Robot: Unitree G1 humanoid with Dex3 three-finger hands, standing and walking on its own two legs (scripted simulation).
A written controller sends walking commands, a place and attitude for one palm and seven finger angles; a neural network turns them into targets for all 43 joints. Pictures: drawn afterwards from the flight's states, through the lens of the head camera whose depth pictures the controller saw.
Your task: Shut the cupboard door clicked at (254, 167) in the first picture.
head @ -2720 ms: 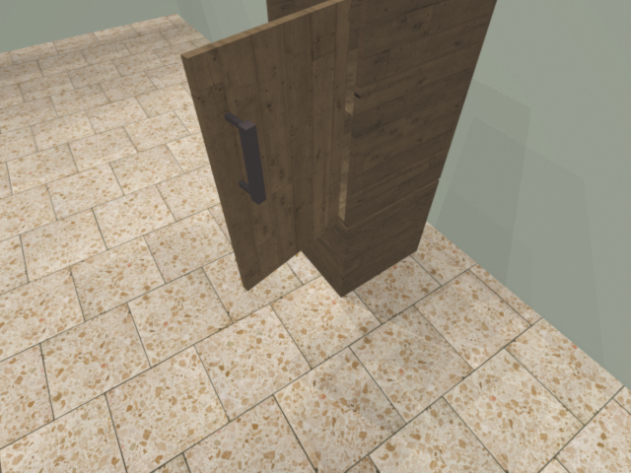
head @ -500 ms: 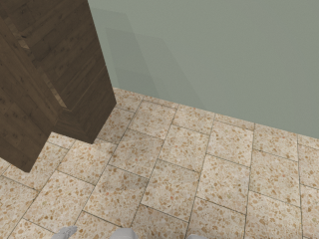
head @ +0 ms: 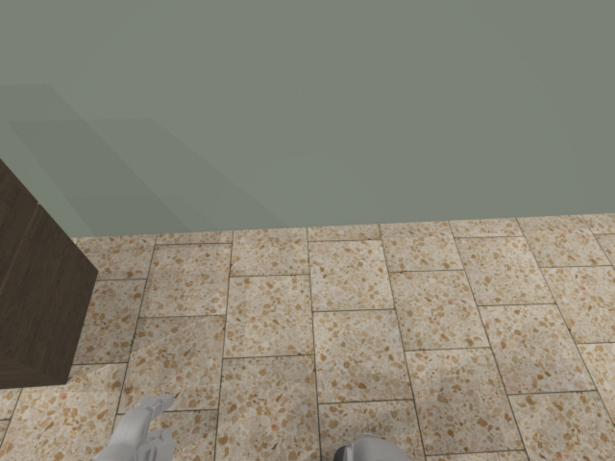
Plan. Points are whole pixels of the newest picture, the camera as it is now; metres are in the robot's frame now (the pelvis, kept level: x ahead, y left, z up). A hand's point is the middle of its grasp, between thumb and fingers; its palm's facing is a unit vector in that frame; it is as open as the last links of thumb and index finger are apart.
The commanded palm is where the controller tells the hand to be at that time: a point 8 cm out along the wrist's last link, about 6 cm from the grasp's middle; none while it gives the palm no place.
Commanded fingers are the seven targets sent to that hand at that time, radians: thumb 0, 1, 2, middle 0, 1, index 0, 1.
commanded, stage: walk to a spot facing it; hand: left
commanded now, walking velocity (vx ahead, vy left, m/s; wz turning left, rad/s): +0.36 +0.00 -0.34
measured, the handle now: out of the picture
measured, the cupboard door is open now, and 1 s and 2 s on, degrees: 100 100 100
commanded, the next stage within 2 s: turn to face it in 0.86 s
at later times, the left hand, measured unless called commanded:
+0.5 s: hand (188, 388) +0.24 +0.19 -0.18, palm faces -0.11 -0.97 -0.19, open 7.3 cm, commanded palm none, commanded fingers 0.00 0.90 0.90 -0.20 -0.30 -0.20 -0.30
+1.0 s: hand (272, 251) +0.50 +0.07 -0.16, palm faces -0.20 -0.96 -0.20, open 7.2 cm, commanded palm none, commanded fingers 0.00 0.90 0.90 -0.20 -0.30 -0.20 -0.30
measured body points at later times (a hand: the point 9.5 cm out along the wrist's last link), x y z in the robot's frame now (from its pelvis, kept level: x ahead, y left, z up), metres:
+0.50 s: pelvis +0.21 -0.01 +0.00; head +0.23 +0.01 +0.45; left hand +0.25 +0.24 -0.16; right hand +0.25 -0.25 -0.13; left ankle +0.25 +0.11 -0.73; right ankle +0.11 -0.10 -0.65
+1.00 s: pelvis +0.41 -0.11 +0.01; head +0.44 -0.11 +0.46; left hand +0.51 +0.12 -0.14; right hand +0.38 -0.34 -0.14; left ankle +0.49 +0.02 -0.69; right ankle +0.38 -0.18 -0.73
